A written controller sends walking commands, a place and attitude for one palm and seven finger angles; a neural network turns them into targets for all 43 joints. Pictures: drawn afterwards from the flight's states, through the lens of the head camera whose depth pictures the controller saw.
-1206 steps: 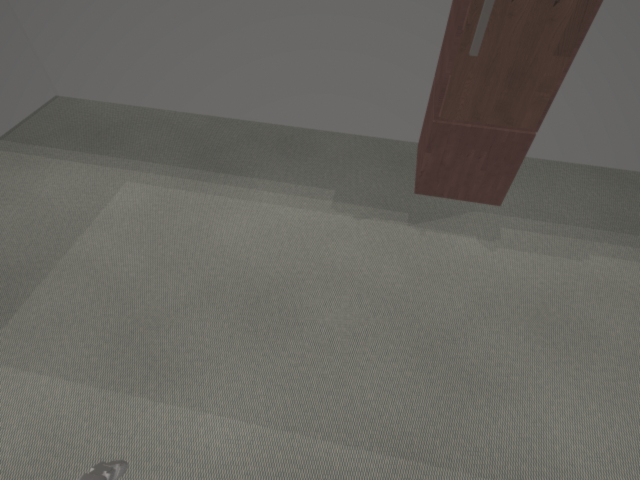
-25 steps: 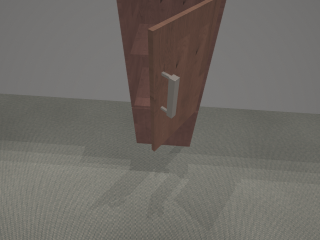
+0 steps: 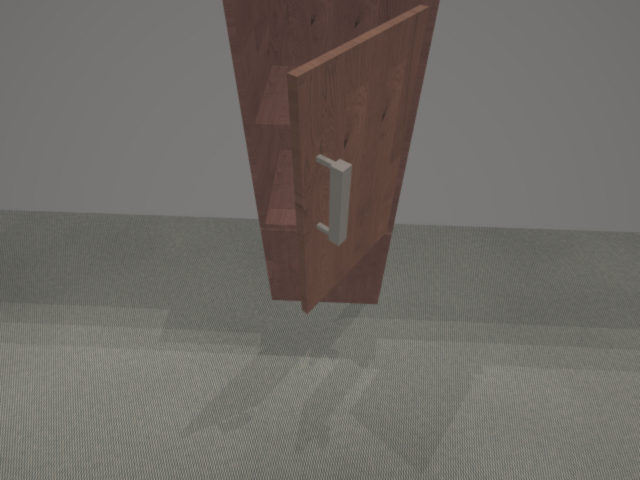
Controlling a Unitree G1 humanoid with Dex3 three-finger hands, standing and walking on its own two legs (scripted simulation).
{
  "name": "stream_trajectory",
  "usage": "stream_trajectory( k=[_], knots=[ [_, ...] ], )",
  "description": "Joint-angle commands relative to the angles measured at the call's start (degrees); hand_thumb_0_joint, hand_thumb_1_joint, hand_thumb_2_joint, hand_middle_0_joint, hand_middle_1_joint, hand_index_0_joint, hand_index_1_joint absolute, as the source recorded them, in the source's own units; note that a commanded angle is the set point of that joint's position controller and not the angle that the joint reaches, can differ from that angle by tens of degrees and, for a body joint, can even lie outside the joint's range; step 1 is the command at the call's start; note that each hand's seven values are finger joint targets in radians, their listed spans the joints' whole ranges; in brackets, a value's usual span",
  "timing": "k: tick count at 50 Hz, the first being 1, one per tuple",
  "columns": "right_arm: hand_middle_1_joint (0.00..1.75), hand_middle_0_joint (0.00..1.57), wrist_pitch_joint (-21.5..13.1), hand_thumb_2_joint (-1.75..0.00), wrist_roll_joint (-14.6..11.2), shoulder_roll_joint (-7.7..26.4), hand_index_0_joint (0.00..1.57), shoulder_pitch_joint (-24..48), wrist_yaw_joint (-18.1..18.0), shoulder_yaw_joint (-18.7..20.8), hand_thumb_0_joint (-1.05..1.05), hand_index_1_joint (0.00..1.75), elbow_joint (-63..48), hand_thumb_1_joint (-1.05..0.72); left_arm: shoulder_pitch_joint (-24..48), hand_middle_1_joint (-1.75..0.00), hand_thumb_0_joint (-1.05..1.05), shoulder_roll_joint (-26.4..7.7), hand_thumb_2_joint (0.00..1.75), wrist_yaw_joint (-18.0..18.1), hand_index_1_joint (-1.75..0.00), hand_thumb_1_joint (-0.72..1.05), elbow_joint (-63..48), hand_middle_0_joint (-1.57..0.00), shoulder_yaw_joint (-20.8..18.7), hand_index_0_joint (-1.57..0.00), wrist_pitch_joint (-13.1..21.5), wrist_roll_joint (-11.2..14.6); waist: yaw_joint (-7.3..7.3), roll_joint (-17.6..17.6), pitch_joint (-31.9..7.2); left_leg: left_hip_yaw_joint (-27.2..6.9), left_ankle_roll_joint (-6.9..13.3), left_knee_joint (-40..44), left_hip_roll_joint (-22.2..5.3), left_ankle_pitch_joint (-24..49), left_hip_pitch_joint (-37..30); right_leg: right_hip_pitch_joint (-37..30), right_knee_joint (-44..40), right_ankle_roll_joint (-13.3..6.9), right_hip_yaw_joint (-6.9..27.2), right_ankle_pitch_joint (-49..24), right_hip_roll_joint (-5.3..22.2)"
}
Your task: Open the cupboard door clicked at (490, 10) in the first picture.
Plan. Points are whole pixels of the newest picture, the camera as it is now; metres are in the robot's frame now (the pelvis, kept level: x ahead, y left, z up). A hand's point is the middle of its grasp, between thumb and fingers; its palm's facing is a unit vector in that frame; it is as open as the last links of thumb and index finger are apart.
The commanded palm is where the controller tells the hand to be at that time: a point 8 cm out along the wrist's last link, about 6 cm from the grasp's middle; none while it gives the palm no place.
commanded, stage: let the arm hang, fingers relaxed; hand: left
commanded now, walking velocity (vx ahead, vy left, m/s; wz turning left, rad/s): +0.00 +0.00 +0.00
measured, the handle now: (330, 201) +0.57 +0.01 +0.01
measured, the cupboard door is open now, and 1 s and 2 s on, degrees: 53 53 53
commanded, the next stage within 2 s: look to check the result in 0.06 s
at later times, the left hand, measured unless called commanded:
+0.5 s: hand out of the picture -0.01 +0.15 -0.17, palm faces +0.05 -0.98 -0.17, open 7.3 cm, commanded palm none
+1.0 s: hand out of the picture +0.02 +0.15 -0.18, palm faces -0.01 -0.98 -0.19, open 7.3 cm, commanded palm none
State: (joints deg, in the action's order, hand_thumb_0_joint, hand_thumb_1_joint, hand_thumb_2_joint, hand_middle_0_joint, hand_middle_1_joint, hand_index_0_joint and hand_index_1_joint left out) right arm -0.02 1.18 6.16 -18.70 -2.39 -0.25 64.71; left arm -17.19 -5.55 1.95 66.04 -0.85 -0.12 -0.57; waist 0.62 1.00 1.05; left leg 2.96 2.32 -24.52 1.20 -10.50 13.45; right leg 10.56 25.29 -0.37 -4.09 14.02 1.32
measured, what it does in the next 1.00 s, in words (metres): stands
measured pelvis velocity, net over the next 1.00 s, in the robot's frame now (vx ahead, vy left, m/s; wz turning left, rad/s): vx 0.02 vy -0.02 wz -0.10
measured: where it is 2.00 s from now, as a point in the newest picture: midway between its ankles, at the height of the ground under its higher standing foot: outside the picture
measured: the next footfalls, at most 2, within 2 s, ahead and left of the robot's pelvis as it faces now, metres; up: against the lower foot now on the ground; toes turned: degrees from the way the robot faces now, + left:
left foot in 1.74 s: +0.16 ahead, +0.07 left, +0.00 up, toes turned -32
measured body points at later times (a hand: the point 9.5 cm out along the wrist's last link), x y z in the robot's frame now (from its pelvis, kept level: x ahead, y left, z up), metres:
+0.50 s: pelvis +0.02 -0.01 +0.00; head +0.03 -0.02 +0.45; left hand -0.01 +0.20 -0.16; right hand +0.00 -0.21 -0.17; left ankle +0.03 +0.09 -0.74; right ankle +0.00 -0.11 -0.74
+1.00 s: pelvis +0.02 -0.02 -0.01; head +0.06 -0.03 +0.44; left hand +0.02 +0.20 -0.16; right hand +0.01 -0.25 -0.17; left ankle +0.03 +0.09 -0.74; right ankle +0.00 -0.11 -0.74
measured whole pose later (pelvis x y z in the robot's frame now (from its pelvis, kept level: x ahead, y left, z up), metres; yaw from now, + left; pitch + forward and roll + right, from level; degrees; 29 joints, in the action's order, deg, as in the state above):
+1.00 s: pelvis +0.02 -0.02 -0.01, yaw -6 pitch +0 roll +1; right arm 1.4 1.1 8.4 -14.3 -3.4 2.0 61.6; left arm -16.2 -7.6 0.6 63.1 -3.8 -2.7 -0.9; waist -0.5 0.3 4.1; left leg 7.3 0.4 -30.0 -2.4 -16.0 14.3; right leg 13.9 31.5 -2.1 0.5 18.0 -1.8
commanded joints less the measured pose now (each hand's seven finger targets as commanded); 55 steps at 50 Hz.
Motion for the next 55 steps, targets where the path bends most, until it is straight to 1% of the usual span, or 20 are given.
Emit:
stream_trajectory(
  k=[1,6,11,14,21,24,27,29,36,40,44,47,48,49,50,51,52,53,54,55],
  knots=[
    [0.30,0.20,-0.23,-0.90,0.13,4.45,0.20,-4.80,-0.16,0.82,0.00,0.30,-0.54,-0.90,-5.26,-0.30,0.00,-5.34,0.90,0.34,-0.30,0.90,-0.54,-0.20,-0.87,-0.20,0.69,-0.03,-0.25,-0.50,4.01,-7.14,0.41,6.28,-6.46,-1.85,1.02,1.87,-5.67,-2.02,4.85,-0.72,4.25],
    [0.30,0.20,-0.16,-0.90,0.07,4.63,0.20,-4.57,-0.19,0.69,0.00,0.30,-0.10,-0.90,-5.06,-0.30,0.00,-5.53,0.90,0.37,-0.30,0.90,-0.39,-0.20,-0.70,-0.20,0.80,0.06,-0.11,-1.15,3.86,-6.56,0.21,5.43,-6.40,0.84,-0.39,1.64,-6.14,-2.00,4.95,-1.51,4.48],
    [0.30,0.20,-0.19,-0.90,0.00,4.88,0.20,-4.10,-0.27,0.49,0.00,0.30,0.20,-0.90,-4.99,-0.30,0.00,-5.71,0.90,0.38,-0.30,0.90,-0.01,-0.20,-0.65,-0.20,0.76,0.12,-0.19,-0.26,3.99,-6.55,0.15,5.50,-6.54,2.22,-0.96,1.11,-6.31,-1.93,4.92,-2.21,4.44],
    [0.30,0.20,-0.14,-0.90,-0.10,4.95,0.20,-3.78,-0.27,0.47,0.00,0.30,0.27,-0.90,-5.40,-0.30,0.00,-5.71,0.90,0.45,-0.30,0.90,0.16,-0.20,-0.59,-0.20,0.85,0.13,-0.42,-1.77,4.06,-6.17,0.14,5.05,-6.57,3.31,-1.78,1.16,-6.69,-1.89,4.73,-2.63,4.56],
    [0.30,0.20,-0.12,-0.90,-0.03,4.91,0.20,-3.40,-0.30,0.34,0.00,0.30,0.68,-0.90,-5.02,-0.30,0.00,-5.76,0.90,0.45,-0.30,0.90,0.26,-0.20,-0.45,-0.20,0.83,0.18,-0.21,-0.84,4.49,-6.07,-0.01,5.28,-6.59,3.90,-2.17,0.97,-7.01,-1.90,4.96,-3.10,4.60],
    [0.30,0.20,-0.10,-0.90,-0.15,4.95,0.20,-2.99,-0.35,0.35,0.00,0.30,0.72,-0.90,-5.21,-0.30,0.00,-5.68,0.90,0.51,-0.30,0.90,0.32,-0.20,-0.44,-0.20,0.91,0.18,-0.43,-1.71,4.45,-5.91,0.00,4.96,-6.65,4.56,-2.77,1.00,-7.25,-1.92,4.96,-3.56,4.52],
    [0.30,0.20,-0.23,-0.90,-0.06,4.87,0.20,-3.14,-0.38,0.30,0.00,0.30,0.90,-0.90,-4.98,-0.30,0.00,-5.69,0.90,0.46,-0.30,0.90,0.22,-0.20,-0.50,-0.20,0.90,0.20,-0.39,-0.77,4.29,-5.93,-0.01,5.18,-6.67,5.31,-2.69,0.29,-7.09,-1.91,4.97,-4.47,4.64],
    [0.30,0.20,-0.23,-0.90,-0.20,4.82,0.20,-3.03,-0.39,0.30,0.00,0.30,0.83,-0.90,-5.27,-0.30,0.00,-5.73,0.90,0.52,-0.30,0.90,0.27,-0.20,-0.54,-0.20,0.98,0.21,-0.60,-2.06,3.97,-5.88,0.04,4.87,-6.66,5.86,-2.99,0.01,-7.27,-1.89,4.77,-4.66,4.65],
    [0.30,0.20,-0.25,-0.90,-0.09,4.56,0.20,-3.01,-0.41,0.28,0.00,0.30,1.30,-0.90,-5.06,-0.30,0.00,-5.79,0.90,0.49,-0.30,0.90,0.04,-0.20,-0.49,-0.20,1.04,0.26,-0.47,-0.92,4.17,-5.73,-0.15,4.71,-6.49,6.95,-2.79,-0.70,-7.46,-2.03,5.06,-5.84,4.81],
    [0.30,0.20,0.70,-0.90,-0.04,6.01,0.20,-2.38,-0.92,1.47,0.00,0.30,0.55,-0.90,-3.82,-0.30,0.00,-7.17,0.90,0.29,-0.30,0.90,-1.05,-0.20,-1.93,-0.20,0.03,-0.03,-0.18,-1.40,4.39,-3.45,-0.38,1.18,-7.47,5.16,-2.97,1.88,-5.35,-2.66,6.84,-7.94,4.72],
    [0.30,0.20,1.41,-0.90,-0.03,7.60,0.20,-0.90,-1.22,2.99,0.00,0.30,-2.30,-0.90,-1.98,-0.30,0.00,-8.14,0.90,-0.30,-0.30,0.90,-3.73,-0.20,-3.60,-0.20,-1.03,-0.37,-0.11,-0.65,3.51,-2.29,-0.10,-0.59,-9.27,1.55,-2.49,5.36,-1.86,-3.18,8.56,-7.60,3.71],
    [0.30,0.20,1.27,-0.90,0.15,9.63,0.20,-0.25,-1.45,3.90,0.00,0.30,-4.33,-0.90,-0.28,-0.30,0.00,-8.49,0.90,-0.94,-0.30,0.90,-6.03,-0.20,-4.26,-0.20,-1.55,-0.59,0.01,1.95,2.37,-4.64,1.28,1.15,-12.59,0.10,-2.99,8.12,3.20,-2.61,8.01,-6.75,1.21],
    [0.30,0.20,1.20,-0.90,0.20,10.61,0.20,0.16,-1.49,4.23,0.00,0.30,-5.05,-0.90,-0.18,-0.30,0.00,-8.24,0.90,-1.12,-0.30,0.90,-6.73,-0.20,-4.40,-0.20,-1.64,-0.65,-0.16,4.23,1.92,-5.69,2.13,2.33,-14.36,-0.67,-3.63,9.64,5.72,-2.29,7.49,-5.28,0.20],
    [0.30,0.20,1.16,-0.90,0.18,11.41,0.20,0.30,-1.51,4.56,0.00,0.30,-5.72,-0.90,0.23,-0.30,0.00,-7.75,0.90,-1.25,-0.30,0.90,-7.28,-0.20,-4.49,-0.20,-1.78,-0.67,-0.24,6.05,1.56,-7.94,3.53,4.16,-16.87,-2.06,-3.25,10.50,9.80,-1.88,6.07,-1.71,-1.02],
    [0.30,0.20,0.97,-0.90,0.35,12.37,0.20,0.34,-1.51,4.91,0.00,0.30,-6.32,-0.90,1.01,-0.30,0.00,-7.58,0.90,-1.53,-0.30,0.90,-8.14,-0.20,-4.63,-0.20,-2.05,-0.79,-0.18,8.46,1.52,-10.04,5.31,6.58,-20.16,-2.49,-1.85,10.94,15.23,-1.36,4.32,4.77,-1.79],
    [0.30,0.20,0.77,-0.90,0.59,12.99,0.20,0.67,-1.41,5.09,0.00,0.30,-7.11,-0.90,1.88,-0.30,0.00,-7.27,0.90,-1.82,-0.30,0.90,-9.06,-0.20,-4.76,-0.20,-2.32,-0.89,-0.09,10.02,1.24,-11.02,7.09,8.42,-22.48,-1.09,-1.60,11.91,21.18,-0.86,3.19,11.56,-1.66],
    [0.30,0.20,0.66,-0.90,0.80,13.46,0.20,1.59,-1.31,5.07,0.00,0.30,-7.83,-0.90,2.51,-0.30,0.00,-7.21,0.90,-2.06,-0.30,0.90,-9.71,-0.20,-4.83,-0.20,-2.46,-0.95,-0.27,10.09,1.62,-10.55,8.13,8.60,-23.71,1.56,-1.28,12.79,24.27,-0.73,3.31,14.85,-0.71],
    [0.30,0.20,0.53,-0.90,0.99,13.54,0.20,2.76,-1.23,5.08,0.00,0.30,-8.65,-0.90,2.73,-0.30,0.00,-7.08,0.90,-2.25,-0.30,0.90,-10.19,-0.20,-4.90,-0.20,-2.32,-0.90,-0.82,9.21,1.42,-8.77,7.92,6.87,-23.62,5.85,-1.09,11.88,23.17,-0.85,3.93,15.19,0.26],
    [0.30,0.20,0.49,-0.90,0.93,13.55,0.20,4.09,-1.18,5.05,0.00,0.30,-9.39,-0.90,1.32,-0.30,0.00,-6.82,0.90,-2.32,-0.30,0.90,-9.97,-0.20,-4.84,-0.20,-2.03,-0.80,-1.88,5.45,-0.24,-6.22,7.00,3.81,-22.87,9.13,-1.57,9.33,19.83,-0.86,3.45,13.19,0.33],
    [0.30,0.20,0.53,-0.90,0.88,14.21,0.20,5.45,-1.10,5.26,0.00,0.30,-9.95,-0.90,-0.63,-0.30,0.00,-7.10,0.90,-2.41,-0.30,0.90,-9.70,-0.20,-4.95,-0.20,-1.82,-0.75,-3.07,4.10,-1.11,-3.03,5.10,-0.51,-21.19,11.08,-0.34,5.29,13.56,-0.72,2.73,8.15,0.15]
  ],
)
